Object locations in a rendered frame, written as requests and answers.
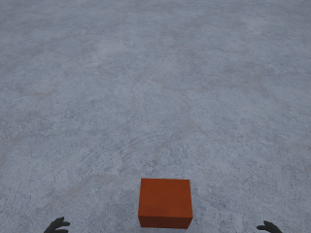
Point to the robot left hand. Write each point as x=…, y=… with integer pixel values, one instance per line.
x=56, y=224

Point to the robot right hand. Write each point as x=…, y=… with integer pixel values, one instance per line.
x=270, y=227

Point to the carton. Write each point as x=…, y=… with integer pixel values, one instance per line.
x=165, y=203

